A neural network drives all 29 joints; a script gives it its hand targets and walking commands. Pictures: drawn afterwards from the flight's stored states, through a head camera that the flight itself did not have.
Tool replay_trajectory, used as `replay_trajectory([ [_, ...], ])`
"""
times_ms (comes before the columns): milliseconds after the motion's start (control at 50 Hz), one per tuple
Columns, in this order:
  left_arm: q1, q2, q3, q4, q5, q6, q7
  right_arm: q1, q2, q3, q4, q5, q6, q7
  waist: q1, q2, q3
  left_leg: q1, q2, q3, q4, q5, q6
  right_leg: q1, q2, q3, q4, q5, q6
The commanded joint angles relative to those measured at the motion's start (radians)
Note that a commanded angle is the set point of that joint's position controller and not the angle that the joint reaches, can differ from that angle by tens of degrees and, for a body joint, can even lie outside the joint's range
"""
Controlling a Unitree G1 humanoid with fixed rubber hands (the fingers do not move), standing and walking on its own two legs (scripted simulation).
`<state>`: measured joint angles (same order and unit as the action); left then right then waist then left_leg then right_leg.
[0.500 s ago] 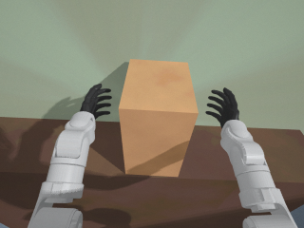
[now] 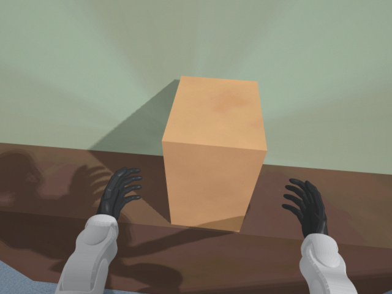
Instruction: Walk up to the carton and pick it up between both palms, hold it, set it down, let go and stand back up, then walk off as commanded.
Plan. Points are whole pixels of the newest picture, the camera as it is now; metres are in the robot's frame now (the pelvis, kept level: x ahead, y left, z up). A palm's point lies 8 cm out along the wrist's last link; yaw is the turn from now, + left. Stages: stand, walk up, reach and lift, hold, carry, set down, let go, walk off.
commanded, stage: set down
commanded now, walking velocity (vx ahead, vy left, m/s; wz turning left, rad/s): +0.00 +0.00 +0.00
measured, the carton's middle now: (211, 157) +0.40 -0.03 +0.06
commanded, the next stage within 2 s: let go in 1.64 s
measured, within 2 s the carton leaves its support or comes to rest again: neither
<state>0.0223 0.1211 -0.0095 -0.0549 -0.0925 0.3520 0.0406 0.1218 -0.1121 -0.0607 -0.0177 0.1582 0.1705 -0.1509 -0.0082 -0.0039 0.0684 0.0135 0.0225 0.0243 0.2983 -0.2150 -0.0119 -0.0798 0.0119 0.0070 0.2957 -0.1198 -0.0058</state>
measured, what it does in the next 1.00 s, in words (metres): stands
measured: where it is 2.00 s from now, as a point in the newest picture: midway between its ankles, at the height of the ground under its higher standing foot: outside the picture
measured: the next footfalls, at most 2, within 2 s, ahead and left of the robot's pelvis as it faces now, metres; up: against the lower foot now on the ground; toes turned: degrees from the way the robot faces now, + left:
none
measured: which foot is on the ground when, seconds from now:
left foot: down 0.00-1.00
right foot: down 0.00-1.00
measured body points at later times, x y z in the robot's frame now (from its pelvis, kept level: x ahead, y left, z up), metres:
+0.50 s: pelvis +0.02 +0.01 +0.00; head +0.02 +0.01 +0.45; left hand +0.24 +0.19 +0.01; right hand +0.23 -0.21 +0.01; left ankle -0.03 +0.12 -0.75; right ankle +0.03 -0.12 -0.75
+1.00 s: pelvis +0.02 +0.01 +0.00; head +0.02 +0.02 +0.45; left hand +0.21 +0.22 -0.04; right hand +0.21 -0.21 -0.02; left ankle -0.03 +0.12 -0.75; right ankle +0.03 -0.12 -0.75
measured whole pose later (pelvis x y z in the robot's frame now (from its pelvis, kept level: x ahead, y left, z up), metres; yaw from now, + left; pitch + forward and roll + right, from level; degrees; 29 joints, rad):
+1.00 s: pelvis +0.02 +0.01 +0.00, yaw +0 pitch -4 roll -1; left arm 0.28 0.16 -0.02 0.25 -0.03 0.06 0.03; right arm 0.31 -0.18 -0.03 0.27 0.08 -0.12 -0.01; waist 0.02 0.00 0.07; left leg 0.02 0.02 0.03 0.29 -0.24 0.00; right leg -0.06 0.01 0.02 0.26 -0.13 0.00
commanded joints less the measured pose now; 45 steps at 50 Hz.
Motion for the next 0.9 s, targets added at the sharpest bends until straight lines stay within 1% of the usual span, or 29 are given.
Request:
replay_trajectory([
  [0, -0.022, 0.025, 0.018, -0.18, 0.017, -0.084, 0.007, 0.005, -0.043, 0.001, -0.156, -0.015, -0.077, 0.002, 0.018, -0.029, -0.108, -0.021, -0.032, 0.02, -0.044, 0.156, -0.002, 0.072, 0.026, -0.007, -0.041, 0.093, -0.006],
  [100, 0.003, 0.071, -0.023, -0.184, -0.028, -0.186, 0.013, 0.031, -0.033, 0.015, -0.21, -0.04, -0.137, 0.015, 0.03, 0.0, -0.132, -0.049, -0.032, 0.027, -0.026, 0.146, -0.002, 0.035, 0.008, 0.005, -0.038, 0.071, -0.007],
  [180, 0.12, 0.059, -0.045, -0.192, -0.033, -0.22, 0.01, 0.146, -0.03, 0.02, -0.187, -0.038, -0.16, 0.026, 0.008, 0.004, -0.087, -0.05, -0.019, 0.015, -0.036, 0.137, -0.001, 0.042, 0.005, 0.006, -0.05, 0.053, -0.014],
  [200, 0.035, 0.096, -0.045, -0.242, -0.045, -0.23, 0.01, 0.079, -0.034, 0.008, -0.242, -0.05, -0.172, 0.019, 0.008, 0.01, -0.119, -0.048, -0.029, 0.027, -0.03, 0.141, 0.002, 0.035, -0.002, 0.013, -0.049, 0.07, -0.01],
  [220, 0.084, 0.078, -0.053, -0.174, -0.051, -0.234, 0.006, 0.112, -0.038, 0.004, -0.196, -0.055, -0.174, 0.023, -0.006, 0.003, -0.108, -0.033, -0.026, 0.021, -0.021, 0.164, -0.004, 0.017, -0.001, 0.005, -0.051, 0.068, -0.012],
  [280, 0.139, 0.044, -0.065, -0.14, -0.006, -0.219, 0.023, 0.129, -0.089, 0.006, -0.085, -0.039, -0.173, 0.057, 0.016, 0.061, -0.086, -0.019, -0.011, 0.008, -0.03, 0.199, -0.025, 0.017, 0.021, -0.009, -0.051, 0.034, -0.033],
  [300, 0.074, 0.097, -0.038, -0.205, -0.043, -0.259, 0.023, 0.091, -0.067, 0.001, -0.223, -0.022, -0.202, 0.054, 0.02, 0.018, -0.146, -0.049, -0.017, 0.014, -0.014, 0.209, -0.011, 0.029, 0.011, 0.0, -0.046, 0.076, -0.023],
  [320, 0.2, 0.03, -0.064, -0.043, 0.009, -0.212, 0.016, 0.16, -0.077, 0.015, -0.066, -0.039, -0.18, 0.06, 0.006, 0.016, -0.038, -0.03, -0.011, 0.007, -0.036, 0.216, -0.015, 0.025, 0.019, -0.008, -0.062, 0.063, -0.029],
  [340, 0.164, 0.071, -0.044, -0.071, -0.005, -0.223, 0.002, 0.132, -0.07, 0.02, -0.128, -0.045, -0.194, 0.05, 0.014, -0.034, -0.08, -0.041, -0.021, 0.018, -0.024, 0.204, -0.009, 0.059, 0.014, 0.004, -0.065, 0.096, -0.021],
  [360, 0.159, 0.076, -0.036, -0.132, -0.009, -0.251, 0.008, 0.159, -0.071, 0.011, -0.143, -0.045, -0.206, 0.051, 0.014, -0.025, -0.119, -0.04, -0.024, 0.022, -0.02, 0.219, -0.013, 0.069, 0.017, -0.005, -0.051, 0.115, -0.021],
  [400, 0.203, 0.037, -0.039, -0.049, 0.04, -0.234, 0.019, 0.17, -0.093, 0.02, -0.003, -0.048, -0.199, 0.078, 0.03, 0.042, -0.072, -0.032, -0.02, 0.014, -0.036, 0.23, -0.029, 0.055, 0.024, -0.007, -0.055, 0.086, -0.031],
  [440, 0.138, 0.085, -0.029, -0.099, 0.0, -0.272, 0.021, 0.123, -0.101, -0.005, -0.132, -0.039, -0.234, 0.079, 0.039, -0.01, -0.131, -0.053, -0.024, 0.025, -0.023, 0.241, -0.023, 0.06, 0.016, -0.003, -0.061, 0.105, -0.025],
  [460, 0.184, 0.037, -0.051, -0.026, 0.026, -0.258, 0.021, 0.172, -0.102, -0.002, -0.011, -0.056, -0.217, 0.09, 0.013, 0.014, -0.084, -0.027, -0.02, 0.016, -0.033, 0.242, -0.026, 0.044, 0.027, -0.011, -0.06, 0.085, -0.035],
  [480, 0.156, 0.077, -0.044, -0.029, 0.028, -0.26, 0.018, 0.132, -0.103, 0.006, -0.038, -0.043, -0.221, 0.086, 0.03, 0.004, -0.057, -0.047, -0.027, 0.025, -0.034, 0.189, -0.021, 0.046, 0.018, 0.003, -0.077, 0.056, -0.028],
  [500, 0.23, 0.048, -0.04, 0.06, 0.049, -0.229, 0.007, 0.184, -0.108, 0.02, 0.053, -0.07, -0.206, 0.087, 0.021, -0.009, -0.033, -0.052, -0.024, 0.026, -0.037, 0.188, -0.027, 0.061, 0.016, -0.005, -0.071, 0.061, -0.03],
  [520, 0.177, 0.081, -0.026, -0.043, 0.033, -0.251, 0.006, 0.187, -0.112, -0.003, -0.015, -0.063, -0.224, 0.078, 0.005, -0.002, -0.088, -0.032, -0.024, 0.025, -0.029, 0.227, -0.025, 0.08, 0.014, -0.004, -0.058, 0.107, -0.022],
  [540, 0.194, 0.072, -0.024, -0.051, 0.035, -0.257, 0.011, 0.168, -0.113, 0.0, -0.033, -0.064, -0.239, 0.085, 0.038, -0.006, -0.103, -0.041, -0.028, 0.026, -0.025, 0.267, -0.026, 0.088, 0.016, -0.002, -0.054, 0.153, -0.023],
  [560, 0.166, 0.102, -0.011, -0.154, -0.008, -0.313, 0.021, 0.149, -0.117, -0.004, -0.164, -0.029, -0.275, 0.087, 0.049, -0.016, -0.188, -0.057, -0.035, 0.024, -0.01, 0.29, -0.026, 0.106, 0.02, -0.011, -0.036, 0.211, -0.018],
  [600, 0.209, 0.064, -0.032, -0.038, 0.034, -0.289, 0.028, 0.165, -0.147, -0.024, 0.007, -0.048, -0.265, 0.109, 0.035, 0.052, -0.101, -0.037, -0.024, 0.016, -0.026, 0.286, -0.041, 0.053, 0.029, -0.017, -0.056, 0.115, -0.032],
  [640, 0.226, 0.07, -0.027, -0.021, 0.032, -0.293, 0.008, 0.209, -0.124, -0.012, 0.021, -0.055, -0.262, 0.103, 0.009, 0.016, -0.101, -0.013, -0.03, 0.024, -0.029, 0.293, -0.041, 0.067, 0.02, -0.012, -0.079, 0.146, -0.029],
  [660, 0.26, 0.085, -0.011, 0.016, 0.034, -0.29, -0.006, 0.214, -0.111, 0.013, 0.023, -0.047, -0.267, 0.101, 0.018, -0.002, -0.085, -0.022, -0.037, 0.027, -0.028, 0.282, -0.034, 0.076, 0.017, -0.003, -0.08, 0.162, -0.026],
  [700, 0.246, 0.08, 0.006, 0.055, 0.055, -0.276, -0.019, 0.195, -0.122, 0.003, 0.106, -0.069, -0.249, 0.101, 0.026, 0.029, -0.053, -0.036, -0.038, 0.024, -0.047, 0.265, -0.039, 0.095, 0.019, 0.002, -0.076, 0.143, -0.027],
  [720, 0.197, 0.108, 0.013, -0.041, 0.03, -0.311, -0.009, 0.171, -0.123, -0.016, 0.013, -0.052, -0.276, 0.103, 0.024, 0.011, -0.112, -0.032, -0.04, 0.026, -0.033, 0.263, -0.032, 0.088, 0.015, -0.002, -0.077, 0.127, -0.024],
  [760, 0.235, 0.081, -0.002, 0.048, 0.042, -0.31, -0.002, 0.175, -0.131, -0.005, 0.091, -0.06, -0.275, 0.122, 0.033, 0.029, -0.069, -0.048, -0.034, 0.022, -0.046, 0.244, -0.037, 0.066, 0.021, -0.009, -0.077, 0.086, -0.031],
  [800, 0.228, 0.074, 0.008, 0.267, 0.091, -0.249, -0.027, 0.155, -0.129, 0.007, 0.296, -0.115, -0.224, 0.118, 0.015, 0.021, 0.048, -0.06, -0.036, 0.031, -0.074, 0.139, -0.038, 0.055, 0.014, -0.003, -0.106, -0.008, -0.036],
  [820, 0.168, 0.113, 0.015, 0.016, 0.036, -0.315, -0.011, 0.157, -0.132, -0.021, 0.063, -0.072, -0.281, 0.113, 0.029, -0.019, -0.075, -0.071, -0.033, 0.03, -0.051, 0.185, -0.024, 0.091, 0.019, -0.01, -0.066, 0.049, -0.019],
  [840, 0.2, 0.085, 0.002, 0.165, 0.053, -0.288, -0.01, 0.135, -0.15, -0.012, 0.207, -0.091, -0.264, 0.127, 0.033, 0.022, -0.04, -0.07, -0.036, 0.022, -0.061, 0.202, -0.04, 0.08, 0.026, -0.017, -0.073, 0.066, -0.036],
  [860, 0.205, 0.105, 0.008, 0.061, 0.035, -0.336, -0.004, 0.151, -0.137, -0.001, 0.098, -0.064, -0.297, 0.128, 0.051, 0.0, -0.1, -0.07, -0.034, 0.029, -0.04, 0.239, -0.032, 0.1, 0.021, 0.0, -0.059, 0.109, -0.031],
  [880, 0.218, 0.076, -0.002, 0.188, 0.059, -0.307, -0.01, 0.139, -0.151, -0.005, 0.232, -0.085, -0.277, 0.134, 0.031, 0.036, -0.035, -0.079, -0.034, 0.028, -0.049, 0.205, -0.044, 0.068, 0.027, -0.01, -0.069, 0.06, -0.037],
])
